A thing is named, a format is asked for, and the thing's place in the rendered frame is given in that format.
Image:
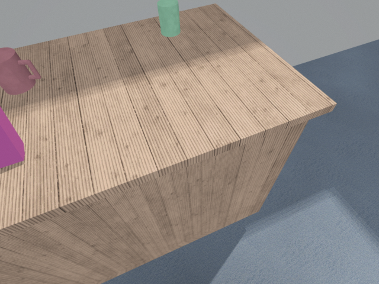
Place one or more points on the table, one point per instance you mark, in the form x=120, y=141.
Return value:
x=137, y=144

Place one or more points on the sponge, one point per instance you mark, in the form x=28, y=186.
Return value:
x=11, y=145

